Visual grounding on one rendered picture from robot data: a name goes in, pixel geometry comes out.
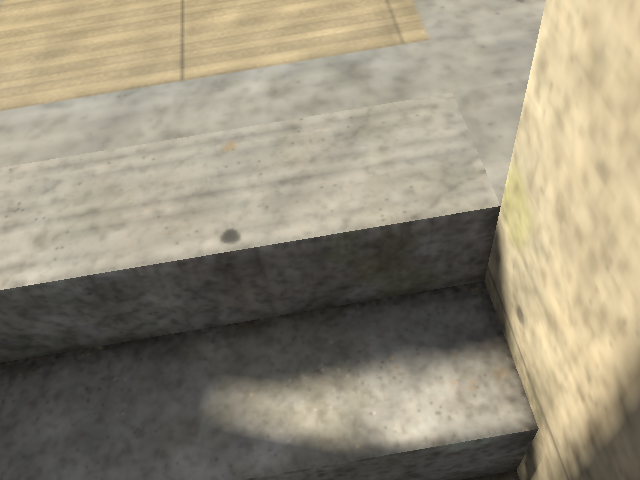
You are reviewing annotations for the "stairs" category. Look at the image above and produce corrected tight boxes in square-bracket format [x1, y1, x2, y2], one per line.
[0, 206, 539, 480]

